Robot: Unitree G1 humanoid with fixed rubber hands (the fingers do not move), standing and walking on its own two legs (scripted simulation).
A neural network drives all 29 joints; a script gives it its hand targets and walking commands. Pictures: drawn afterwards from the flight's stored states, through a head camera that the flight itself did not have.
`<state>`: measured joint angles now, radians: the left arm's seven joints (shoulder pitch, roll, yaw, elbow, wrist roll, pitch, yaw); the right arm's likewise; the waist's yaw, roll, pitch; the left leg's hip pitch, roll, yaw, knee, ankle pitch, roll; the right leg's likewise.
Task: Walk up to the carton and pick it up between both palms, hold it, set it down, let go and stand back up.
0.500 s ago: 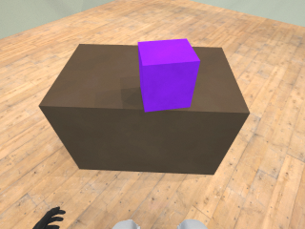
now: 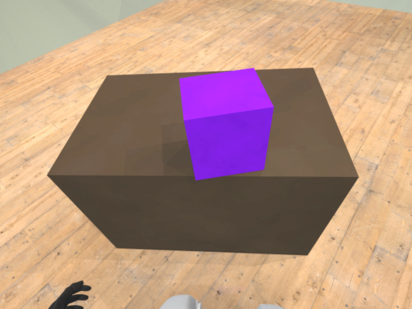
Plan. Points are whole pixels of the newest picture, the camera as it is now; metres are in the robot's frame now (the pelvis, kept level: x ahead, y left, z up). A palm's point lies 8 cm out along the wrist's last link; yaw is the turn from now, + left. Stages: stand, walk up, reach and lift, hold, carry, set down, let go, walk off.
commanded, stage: walk up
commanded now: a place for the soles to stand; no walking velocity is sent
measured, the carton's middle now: (223, 126) +0.57 +0.00 +0.00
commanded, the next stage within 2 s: none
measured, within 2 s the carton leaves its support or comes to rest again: neither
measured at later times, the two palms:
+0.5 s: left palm (61, 275) +0.20 +0.37 -0.10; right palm (355, 303) +0.15 -0.25 -0.08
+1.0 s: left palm (65, 268) +0.20 +0.36 -0.08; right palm (351, 295) +0.17 -0.26 -0.11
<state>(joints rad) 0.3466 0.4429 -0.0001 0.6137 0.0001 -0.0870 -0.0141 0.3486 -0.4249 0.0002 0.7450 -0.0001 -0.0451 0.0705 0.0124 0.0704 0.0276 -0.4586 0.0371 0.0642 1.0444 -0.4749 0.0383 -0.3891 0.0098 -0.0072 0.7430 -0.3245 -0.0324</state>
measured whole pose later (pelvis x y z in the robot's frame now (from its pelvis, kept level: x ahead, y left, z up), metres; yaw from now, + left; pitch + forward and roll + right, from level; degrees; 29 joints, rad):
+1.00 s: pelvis +0.10 +0.05 -0.02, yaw -3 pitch -1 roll +0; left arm 0.36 0.42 0.00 0.62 0.00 -0.06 0.01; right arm 0.25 -0.42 0.00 0.77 0.00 -0.04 0.03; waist -0.02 0.03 0.04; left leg -0.45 0.07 0.15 0.87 -0.41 0.06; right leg -0.46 0.01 0.01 0.86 -0.38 -0.02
